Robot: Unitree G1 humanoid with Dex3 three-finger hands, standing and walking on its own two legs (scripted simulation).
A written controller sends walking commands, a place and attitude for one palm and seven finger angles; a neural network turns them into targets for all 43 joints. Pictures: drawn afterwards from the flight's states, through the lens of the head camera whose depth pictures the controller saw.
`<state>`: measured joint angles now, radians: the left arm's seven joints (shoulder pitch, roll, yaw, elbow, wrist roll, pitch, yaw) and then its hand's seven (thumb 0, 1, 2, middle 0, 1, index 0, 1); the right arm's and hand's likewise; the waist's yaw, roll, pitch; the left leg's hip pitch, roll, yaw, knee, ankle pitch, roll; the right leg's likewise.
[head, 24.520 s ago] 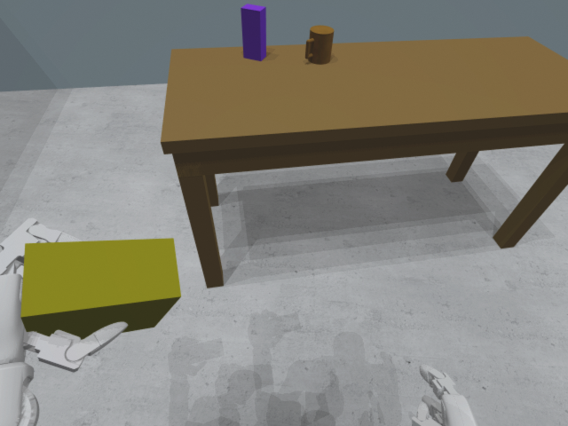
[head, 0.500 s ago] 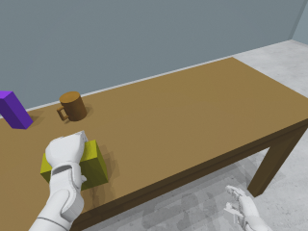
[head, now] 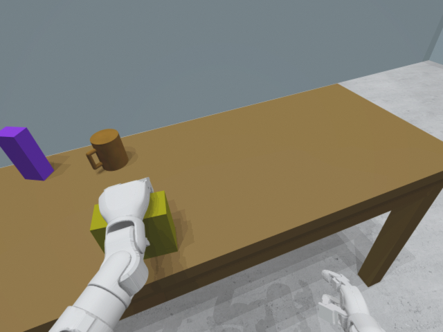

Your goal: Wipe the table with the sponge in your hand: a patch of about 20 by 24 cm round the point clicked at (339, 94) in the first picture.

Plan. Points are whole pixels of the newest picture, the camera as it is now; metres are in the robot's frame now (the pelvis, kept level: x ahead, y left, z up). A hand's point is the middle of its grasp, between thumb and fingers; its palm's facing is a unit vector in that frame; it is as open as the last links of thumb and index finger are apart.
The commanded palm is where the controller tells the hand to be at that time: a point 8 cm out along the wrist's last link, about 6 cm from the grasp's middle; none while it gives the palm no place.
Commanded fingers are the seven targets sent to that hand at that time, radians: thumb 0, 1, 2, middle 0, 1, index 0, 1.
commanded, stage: wipe forward along the third lane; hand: left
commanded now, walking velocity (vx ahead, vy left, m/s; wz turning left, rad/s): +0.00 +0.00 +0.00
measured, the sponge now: (140, 235) +0.30 +0.23 +0.01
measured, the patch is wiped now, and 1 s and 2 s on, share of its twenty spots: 0.85 0.95 1.00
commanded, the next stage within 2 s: wipe back along the third lane in 1.60 s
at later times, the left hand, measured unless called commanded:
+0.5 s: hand (142, 196) +0.36 +0.22 +0.07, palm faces -0.05 -0.05 -1.00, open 10.5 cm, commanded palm +0.34 +0.23 +0.11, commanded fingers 0.00 0.10 1.30 -1.20 -1.60 -1.20 -1.60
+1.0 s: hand (141, 180) +0.40 +0.25 +0.07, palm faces -0.07 -0.05 -1.00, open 10.5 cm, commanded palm +0.38 +0.26 +0.11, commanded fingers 0.00 0.10 1.30 -1.20 -1.60 -1.20 -1.60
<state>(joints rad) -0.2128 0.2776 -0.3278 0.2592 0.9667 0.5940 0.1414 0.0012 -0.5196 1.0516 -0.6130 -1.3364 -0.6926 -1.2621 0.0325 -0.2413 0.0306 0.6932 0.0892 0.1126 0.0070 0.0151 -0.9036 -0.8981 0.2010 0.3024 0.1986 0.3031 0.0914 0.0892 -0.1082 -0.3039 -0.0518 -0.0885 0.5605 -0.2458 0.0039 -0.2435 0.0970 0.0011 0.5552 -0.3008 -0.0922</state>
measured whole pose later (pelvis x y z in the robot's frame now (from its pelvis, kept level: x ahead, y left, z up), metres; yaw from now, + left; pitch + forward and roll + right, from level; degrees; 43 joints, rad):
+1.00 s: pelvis -0.01 -0.03 -0.01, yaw -2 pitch +8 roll +0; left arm -0.65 0.44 -0.06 0.91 0.97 0.29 0.13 0.03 -0.58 1.06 -0.70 -1.26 -0.76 -1.21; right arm 0.20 -0.29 0.01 0.72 0.09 0.13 -0.04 0.01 -0.90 -0.90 0.20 0.30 0.20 0.30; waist -0.02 0.06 -0.15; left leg -0.50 -0.01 -0.09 0.61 -0.25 0.03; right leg -0.44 0.15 0.01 0.57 -0.27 -0.13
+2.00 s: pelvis +0.02 +0.05 +0.00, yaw -2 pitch +11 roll -3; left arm -0.79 0.37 -0.13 1.04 0.99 0.38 0.27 0.03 -0.55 1.07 -0.66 -1.31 -0.71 -1.29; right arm 0.26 -0.24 0.00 0.74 0.08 0.14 0.01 0.01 -0.90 -0.90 0.20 0.30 0.20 0.30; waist -0.04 0.05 -0.18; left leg -0.55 -0.06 -0.06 0.62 -0.27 0.07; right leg -0.45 0.09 0.04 0.53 -0.28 -0.03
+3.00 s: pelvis +0.03 +0.02 +0.00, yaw -2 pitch +2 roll -1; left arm -0.26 0.29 -0.32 0.33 0.96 0.65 0.18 0.00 -0.50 1.04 -0.59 -1.35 -0.64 -1.34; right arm 0.02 -0.25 0.05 0.63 0.10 0.23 0.04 0.01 -0.90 -0.90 0.20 0.30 0.20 0.30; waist 0.04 0.07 -0.15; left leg -0.29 -0.05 -0.06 0.54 -0.28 0.03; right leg -0.22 0.10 0.04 0.49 -0.30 -0.07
